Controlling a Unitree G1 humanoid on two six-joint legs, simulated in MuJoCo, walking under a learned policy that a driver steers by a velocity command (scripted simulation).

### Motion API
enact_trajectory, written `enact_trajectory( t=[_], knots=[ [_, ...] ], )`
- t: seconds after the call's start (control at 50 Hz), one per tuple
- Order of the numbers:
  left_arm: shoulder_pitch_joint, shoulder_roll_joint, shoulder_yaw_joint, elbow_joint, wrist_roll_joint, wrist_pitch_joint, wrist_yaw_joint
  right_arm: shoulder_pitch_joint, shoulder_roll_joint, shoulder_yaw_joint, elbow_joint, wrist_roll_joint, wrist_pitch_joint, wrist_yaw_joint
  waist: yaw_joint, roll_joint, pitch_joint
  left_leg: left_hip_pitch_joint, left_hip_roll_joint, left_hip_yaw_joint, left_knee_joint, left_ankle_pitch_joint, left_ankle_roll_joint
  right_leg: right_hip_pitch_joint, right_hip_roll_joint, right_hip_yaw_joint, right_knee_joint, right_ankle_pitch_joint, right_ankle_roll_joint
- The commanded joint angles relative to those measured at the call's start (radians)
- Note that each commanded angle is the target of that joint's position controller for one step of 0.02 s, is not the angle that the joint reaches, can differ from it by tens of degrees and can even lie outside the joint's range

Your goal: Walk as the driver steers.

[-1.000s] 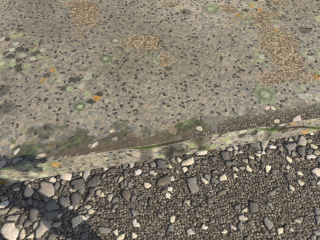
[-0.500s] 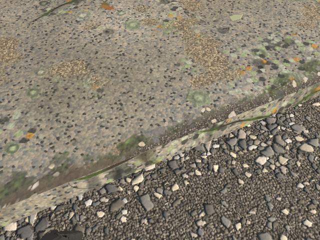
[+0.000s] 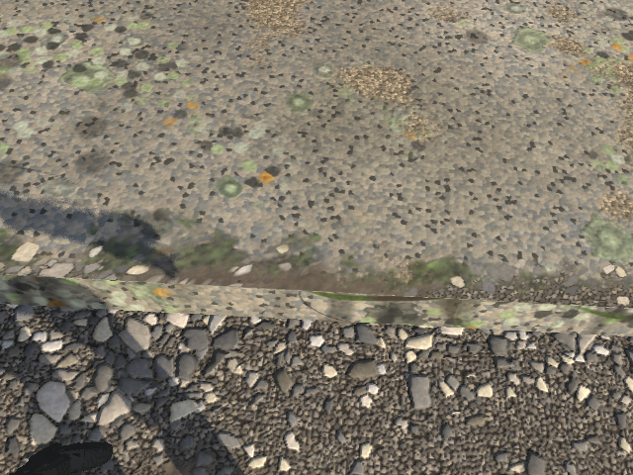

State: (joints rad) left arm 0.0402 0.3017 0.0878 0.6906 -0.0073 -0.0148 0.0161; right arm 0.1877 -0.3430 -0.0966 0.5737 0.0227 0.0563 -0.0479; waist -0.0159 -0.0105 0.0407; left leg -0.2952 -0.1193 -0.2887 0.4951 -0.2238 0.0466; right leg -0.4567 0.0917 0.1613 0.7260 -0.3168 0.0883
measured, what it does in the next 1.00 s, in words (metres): steps on the spot, turning right: right foot, then left foot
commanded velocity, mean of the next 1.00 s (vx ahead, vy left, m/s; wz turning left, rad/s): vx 0.07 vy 0.00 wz -0.20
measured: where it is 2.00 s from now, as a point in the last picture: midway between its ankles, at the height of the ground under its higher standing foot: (397, 343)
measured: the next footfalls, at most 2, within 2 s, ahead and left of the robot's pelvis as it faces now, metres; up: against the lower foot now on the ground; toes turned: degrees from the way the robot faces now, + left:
right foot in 0.10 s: +0.09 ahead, -0.13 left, +0.00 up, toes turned +15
left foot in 0.44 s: +0.02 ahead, +0.12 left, +0.00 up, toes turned +5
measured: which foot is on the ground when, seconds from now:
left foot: down 0.00-0.10, up 0.12-0.42, down 0.44-0.84, up 0.86-1.00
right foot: up 0.00-0.08, down 0.10-0.46, up 0.48-0.82, down 0.84-1.00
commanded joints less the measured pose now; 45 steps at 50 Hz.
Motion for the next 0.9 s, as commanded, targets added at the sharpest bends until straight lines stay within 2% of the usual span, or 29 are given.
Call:
enact_trajectory(
  t=[0.02,0.08,0.1,0.12,0.14,0.16,0.18,0.2,0.24,0.28,0.32,0.34,0.38,0.42,0.44,0.46,0.48,0.5,0.52,0.56,0.64,0.7,0.74,0.8,0.82,0.84,0.86,0.88,0.9],
  knots=[
    [-0.028,0.095,0.028,-0.068,-0.006,-0.032,-0.007,-0.024,-0.172,-0.051,-0.082,0.0,-0.005,0.003,-0.004,0.208,-0.137,0.152,0.217,-0.3,-0.074,0.305,0.132,0.021,0.015,-0.006,-0.104,0.0,-0.013],
    [0.047,0.119,0.045,-0.039,-0.009,-0.044,-0.015,-0.078,-0.162,-0.044,-0.102,0.014,-0.001,0.008,0.039,0.203,-0.139,0.095,0.162,-0.323,-0.023,0.244,0.091,0.207,-0.009,-0.03,-0.352,0.144,-0.036],
    [0.068,0.143,0.055,-0.031,-0.005,-0.042,-0.012,-0.055,-0.127,-0.032,-0.103,0.014,0.0,0.01,0.031,0.139,-0.165,0.022,0.114,-0.282,0.054,0.04,0.051,0.335,-0.104,0.018,-0.409,0.222,-0.07],
    [0.043,0.19,0.058,-0.051,0.009,-0.029,-0.006,0.051,-0.057,-0.011,-0.085,-0.003,0.0,0.018,-0.033,-0.099,-0.203,-0.099,-0.006,-0.118,0.273,-0.337,0.003,0.455,-0.319,0.213,-0.404,0.32,-0.162],
    [0.04,0.199,0.056,-0.056,0.049,-0.025,-0.008,0.045,-0.121,-0.031,-0.116,0.004,-0.01,0.021,-0.043,-0.252,-0.128,-0.28,-0.049,0.009,0.466,-0.446,-0.044,0.382,-0.454,0.414,-0.446,0.368,-0.304],
    [0.015,0.162,0.05,-0.072,0.044,-0.028,-0.004,0.043,-0.199,-0.052,-0.101,-0.001,-0.016,0.024,-0.039,-0.199,-0.095,-0.316,0.043,0.052,0.609,-0.378,-0.083,0.341,-0.483,0.385,-0.452,0.319,-0.346],
    [-0.012,0.115,0.035,-0.08,0.034,-0.024,0.005,0.034,-0.218,-0.059,-0.078,-0.003,-0.013,0.025,-0.031,-0.139,-0.071,-0.309,0.074,0.08,0.662,-0.3,-0.1,0.302,-0.413,0.271,-0.439,0.25,-0.32],
    [-0.015,0.098,0.026,-0.082,0.024,-0.015,0.014,0.039,-0.193,-0.054,-0.059,-0.009,-0.007,0.023,-0.026,-0.098,-0.068,-0.305,0.082,0.1,0.713,-0.247,-0.114,0.293,-0.351,0.19,-0.427,0.202,-0.29],
    [0.026,0.106,0.014,-0.061,0.011,-0.001,0.022,0.019,-0.115,-0.022,-0.065,-0.016,-0.01,0.026,0.003,-0.078,-0.054,-0.297,0.074,0.146,0.742,-0.222,-0.131,0.276,-0.313,0.13,-0.427,0.314,-0.307],
    [0.076,0.109,0.008,-0.036,0.018,0.003,0.015,-0.016,-0.054,0.006,-0.076,-0.019,-0.024,0.022,0.028,-0.097,-0.08,-0.254,0.072,0.159,0.609,-0.245,-0.134,0.315,-0.286,0.092,-0.413,0.401,-0.318],
    [0.047,0.078,-0.01,-0.027,0.014,0.004,-0.003,-0.013,0.011,0.036,-0.065,-0.04,-0.033,0.024,0.012,-0.14,-0.116,-0.104,0.119,0.205,0.346,-0.264,-0.138,0.298,-0.245,0.046,-0.396,0.397,-0.293],
    [0.057,0.104,-0.002,-0.024,0.005,0.009,-0.012,-0.03,0.015,0.037,-0.064,-0.041,-0.037,0.025,0.027,-0.183,-0.102,-0.052,0.107,0.244,0.242,-0.278,-0.144,0.282,-0.23,0.054,-0.394,0.394,-0.291],
    [0.101,0.184,0.022,-0.018,-0.011,0.02,-0.018,-0.023,-0.041,0.015,-0.047,-0.023,-0.042,0.02,0.037,-0.2,-0.089,-0.001,0.062,0.272,0.082,-0.171,-0.144,0.294,-0.244,0.121,-0.36,0.431,-0.297],
    [0.104,0.202,0.028,-0.023,-0.036,0.021,-0.014,0.029,-0.066,0.002,-0.025,-0.015,-0.047,0.015,0.003,-0.178,-0.1,0.122,0.049,0.26,-0.147,-0.001,-0.099,0.269,-0.239,0.179,-0.328,0.455,-0.265],
    [0.11,0.177,0.022,-0.027,-0.038,0.014,-0.012,0.059,-0.101,-0.008,-0.023,-0.016,-0.048,0.008,-0.004,-0.144,-0.131,0.242,0.12,0.212,-0.158,0.078,-0.066,0.191,-0.22,0.182,-0.298,0.365,-0.214],
    [0.11,0.111,0.004,-0.042,-0.021,0.002,-0.016,0.115,-0.157,-0.021,-0.026,-0.034,-0.04,-0.007,-0.013,0.006,-0.188,0.386,0.305,0.085,-0.115,0.299,0.004,0.053,-0.158,0.105,-0.139,0.153,-0.147],
    [0.103,0.074,-0.003,-0.07,-0.033,-0.006,-0.013,0.095,-0.213,-0.04,0.005,-0.059,-0.027,0.001,0.002,0.312,-0.142,0.311,0.468,-0.061,-0.138,0.394,0.145,-0.117,-0.038,-0.098,-0.007,-0.179,-0.081],
    [0.119,0.148,0.02,-0.046,-0.025,-0.003,-0.008,0.056,-0.133,-0.021,-0.033,-0.074,-0.035,0.005,-0.024,0.242,-0.135,0.283,0.519,-0.082,-0.156,0.479,0.218,-0.136,-0.079,-0.095,0.247,-0.326,-0.035],
    [0.144,0.166,0.037,-0.03,-0.032,0.009,-0.008,0.008,-0.076,-0.001,-0.041,-0.073,-0.043,0.004,0.001,0.188,-0.116,0.251,0.489,-0.011,-0.155,0.5,0.204,-0.154,-0.092,-0.087,0.381,-0.297,-0.022],
    [0.197,0.13,0.037,-0.007,-0.025,0.049,0.003,-0.087,-0.044,0.006,-0.048,-0.041,-0.058,0.001,0.041,0.163,-0.07,0.222,0.41,0.131,-0.149,0.468,0.148,-0.183,-0.125,-0.097,0.458,-0.177,0.014],
    [0.109,0.072,0.014,-0.082,-0.025,0.065,-0.016,-0.049,-0.057,-0.006,-0.02,-0.044,-0.053,-0.011,-0.004,0.164,-0.055,0.255,0.399,0.244,-0.163,0.439,0.159,-0.201,-0.161,-0.158,0.33,-0.055,0.045],
    [0.076,0.057,0.002,-0.13,-0.018,0.065,-0.042,-0.044,-0.104,-0.026,-0.009,-0.037,-0.048,-0.005,-0.021,0.16,-0.078,0.257,0.435,0.29,-0.15,0.441,0.16,-0.113,-0.177,-0.195,0.169,-0.053,0.018],
    [0.091,0.081,0.01,-0.143,-0.018,0.072,-0.053,-0.057,-0.131,-0.038,-0.003,-0.024,-0.053,0.01,-0.011,0.166,-0.086,0.231,0.449,0.325,-0.127,0.458,0.147,-0.035,-0.163,-0.233,0.089,-0.044,-0.009],
    [0.135,0.104,0.029,-0.15,-0.022,0.092,-0.059,-0.076,-0.133,-0.046,0.012,0.008,-0.068,0.031,0.026,0.163,-0.094,0.206,0.458,0.381,-0.025,0.431,0.087,0.087,-0.132,-0.272,-0.076,0.023,-0.066],
    [0.218,0.084,0.025,-0.107,0.053,0.091,-0.061,0.009,-0.087,-0.025,0.036,-0.035,-0.061,0.059,0.047,0.123,-0.141,0.189,0.406,0.477,0.124,0.297,0.016,0.225,-0.06,-0.315,-0.193,-0.004,-0.1],
    [0.336,0.151,0.053,-0.062,0.068,0.079,-0.05,0.048,-0.062,-0.02,0.04,-0.041,-0.062,0.071,0.093,-0.019,-0.183,-0.009,0.337,0.512,0.362,0.023,-0.028,0.438,-0.071,-0.195,-0.261,-0.037,-0.155],
    [0.421,0.338,0.093,-0.071,0.046,0.066,-0.051,-0.038,0.038,0.015,-0.063,-0.068,-0.055,0.077,0.117,-0.325,-0.177,-0.416,0.173,0.502,0.657,-0.516,-0.089,0.588,-0.383,0.378,-0.396,-0.242,-0.301],
    [0.419,0.349,0.097,-0.102,0.029,0.054,-0.063,-0.132,-0.008,0.013,-0.098,-0.109,-0.046,0.074,0.17,-0.23,-0.199,-0.544,0.132,0.255,0.73,-0.489,-0.083,0.558,-0.455,0.646,-0.567,-0.505,-0.401],
    [0.387,0.251,0.06,-0.094,-0.039,-0.004,-0.05,-0.221,-0.08,-0.018,-0.115,0.028,-0.103,0.065,0.147,-0.179,-0.067,-0.633,0.155,0.176,0.754,-0.377,-0.042,0.51,-0.463,0.634,-0.581,-0.689,-0.444]
  ],
)
Keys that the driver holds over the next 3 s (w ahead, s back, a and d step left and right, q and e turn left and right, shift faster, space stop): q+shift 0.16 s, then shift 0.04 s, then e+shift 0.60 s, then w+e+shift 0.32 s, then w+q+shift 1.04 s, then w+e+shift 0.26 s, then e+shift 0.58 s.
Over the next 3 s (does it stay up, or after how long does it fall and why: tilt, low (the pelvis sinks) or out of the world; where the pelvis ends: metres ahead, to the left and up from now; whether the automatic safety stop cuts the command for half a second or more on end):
stays up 1.55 -0.04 0.11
